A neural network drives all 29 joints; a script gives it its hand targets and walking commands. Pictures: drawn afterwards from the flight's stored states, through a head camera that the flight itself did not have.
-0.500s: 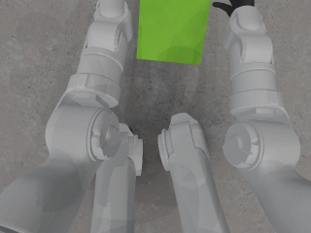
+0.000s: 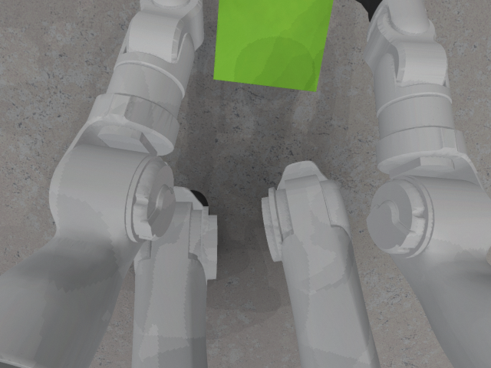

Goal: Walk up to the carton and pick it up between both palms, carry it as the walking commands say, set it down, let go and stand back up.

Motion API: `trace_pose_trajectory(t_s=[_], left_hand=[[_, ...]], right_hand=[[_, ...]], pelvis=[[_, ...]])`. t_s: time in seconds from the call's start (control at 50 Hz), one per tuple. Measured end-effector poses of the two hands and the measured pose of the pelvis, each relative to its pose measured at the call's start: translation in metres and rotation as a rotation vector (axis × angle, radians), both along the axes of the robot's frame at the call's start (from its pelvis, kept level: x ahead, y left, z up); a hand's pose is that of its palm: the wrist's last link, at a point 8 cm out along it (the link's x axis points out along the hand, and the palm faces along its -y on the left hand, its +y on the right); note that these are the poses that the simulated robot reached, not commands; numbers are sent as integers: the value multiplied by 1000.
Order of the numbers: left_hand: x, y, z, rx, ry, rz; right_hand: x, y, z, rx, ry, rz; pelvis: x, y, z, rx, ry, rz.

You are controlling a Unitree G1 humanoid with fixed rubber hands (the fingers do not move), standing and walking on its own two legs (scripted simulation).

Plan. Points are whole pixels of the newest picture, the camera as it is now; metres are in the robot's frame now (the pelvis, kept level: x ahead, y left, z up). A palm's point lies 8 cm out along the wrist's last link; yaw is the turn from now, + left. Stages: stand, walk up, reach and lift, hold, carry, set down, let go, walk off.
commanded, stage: set down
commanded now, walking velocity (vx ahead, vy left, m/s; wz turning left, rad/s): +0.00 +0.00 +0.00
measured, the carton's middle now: out of the picture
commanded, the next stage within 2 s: none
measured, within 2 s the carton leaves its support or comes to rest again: rests again in 0.44 s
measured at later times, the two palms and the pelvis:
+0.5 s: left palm out of the picture +0.55 +0.01 -0.20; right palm (385, 8) +0.49 -0.23 -0.21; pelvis -0.01 +0.00 -0.01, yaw +1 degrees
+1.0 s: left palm out of the picture +0.55 +0.02 -0.21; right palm (383, 6) +0.49 -0.23 -0.22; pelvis -0.01 +0.00 -0.02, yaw +1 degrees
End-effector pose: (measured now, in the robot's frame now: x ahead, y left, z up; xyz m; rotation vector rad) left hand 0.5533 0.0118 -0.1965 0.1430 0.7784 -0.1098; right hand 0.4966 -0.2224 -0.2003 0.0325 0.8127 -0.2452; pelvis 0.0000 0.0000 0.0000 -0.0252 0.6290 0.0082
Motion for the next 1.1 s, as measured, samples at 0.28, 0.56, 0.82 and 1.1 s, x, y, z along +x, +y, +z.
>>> trace_pose_trajectory(t_s=[0.28,0.56,0.82,1.1], left_hand=[[-2,-2,3,-6,-1,-17],[-7,3,-9,0,25,-29],[-4,4,-13,-15,23,-38],[-3,6,-14,-33,20,-51]], right_hand=[[-2,-5,0,10,-3,14],[-8,-1,-12,30,19,28],[-5,-2,-15,37,14,31],[-6,-3,-16,52,4,36]], pelvis=[[-9,-2,-11,10,-52,2],[-9,-2,-15,12,-68,6],[-6,-1,-17,10,-64,5],[-7,-1,-18,12,-62,5]])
